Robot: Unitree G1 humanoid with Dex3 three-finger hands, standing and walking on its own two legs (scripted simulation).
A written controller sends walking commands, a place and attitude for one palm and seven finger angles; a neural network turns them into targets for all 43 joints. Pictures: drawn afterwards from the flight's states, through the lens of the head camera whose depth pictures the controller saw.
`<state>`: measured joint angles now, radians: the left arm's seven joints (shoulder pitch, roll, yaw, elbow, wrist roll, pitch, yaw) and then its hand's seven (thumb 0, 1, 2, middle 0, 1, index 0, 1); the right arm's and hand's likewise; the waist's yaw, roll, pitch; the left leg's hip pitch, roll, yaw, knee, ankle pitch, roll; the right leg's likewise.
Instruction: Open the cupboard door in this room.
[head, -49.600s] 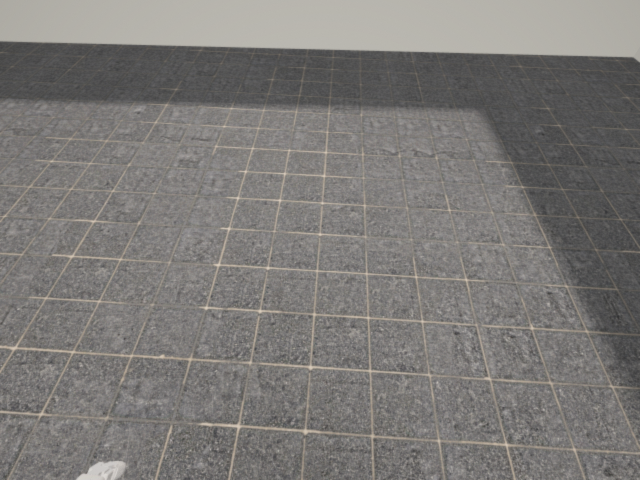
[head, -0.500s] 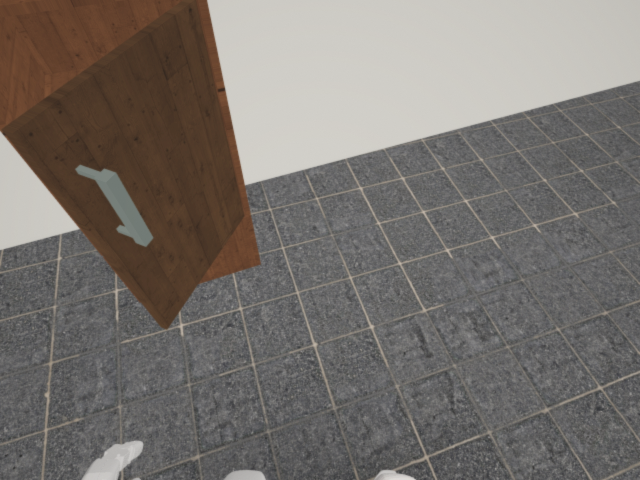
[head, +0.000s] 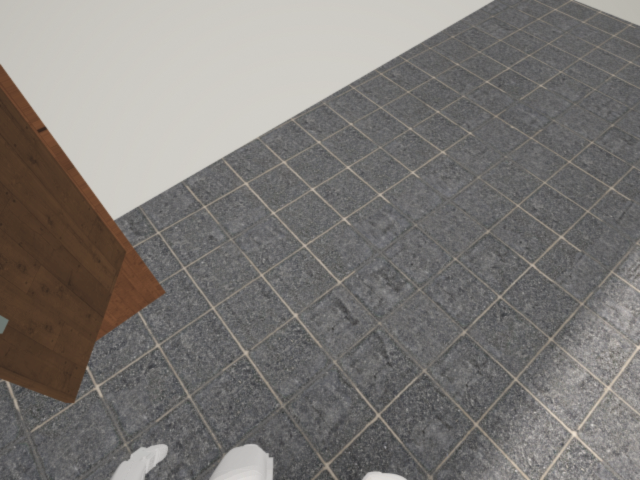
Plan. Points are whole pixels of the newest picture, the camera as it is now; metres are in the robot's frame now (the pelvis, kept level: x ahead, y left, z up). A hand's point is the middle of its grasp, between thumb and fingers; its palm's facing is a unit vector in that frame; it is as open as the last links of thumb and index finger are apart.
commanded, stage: walk to a spot facing it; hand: left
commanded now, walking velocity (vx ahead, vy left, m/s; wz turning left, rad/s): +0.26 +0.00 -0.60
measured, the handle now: out of the picture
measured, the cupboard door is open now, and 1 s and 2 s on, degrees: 46 46 46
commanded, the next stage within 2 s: turn to face it in 1.50 s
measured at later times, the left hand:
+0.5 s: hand (253, 366) +0.28 +0.12 -0.16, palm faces -0.32 -0.92 -0.23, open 7.4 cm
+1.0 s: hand (367, 256) +0.50 -0.07 -0.16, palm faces -0.54 -0.82 -0.18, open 7.4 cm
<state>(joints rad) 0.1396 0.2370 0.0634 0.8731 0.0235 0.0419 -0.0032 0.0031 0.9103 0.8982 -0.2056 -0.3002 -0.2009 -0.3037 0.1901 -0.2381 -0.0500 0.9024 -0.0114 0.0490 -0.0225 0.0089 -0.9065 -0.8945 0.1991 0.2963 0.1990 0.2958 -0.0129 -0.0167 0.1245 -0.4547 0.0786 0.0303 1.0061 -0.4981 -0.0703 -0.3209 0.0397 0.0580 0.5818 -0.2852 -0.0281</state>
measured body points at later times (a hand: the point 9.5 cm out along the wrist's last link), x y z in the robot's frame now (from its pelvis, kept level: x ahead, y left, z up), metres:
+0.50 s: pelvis +0.08 -0.04 -0.01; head +0.13 -0.05 +0.44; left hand +0.30 +0.17 -0.14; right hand -0.02 -0.29 -0.15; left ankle +0.05 +0.13 -0.70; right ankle +0.08 -0.17 -0.73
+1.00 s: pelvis +0.27 -0.15 -0.01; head +0.31 -0.17 +0.43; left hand +0.52 -0.02 -0.14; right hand +0.09 -0.30 -0.16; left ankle +0.24 +0.05 -0.70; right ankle +0.26 -0.27 -0.74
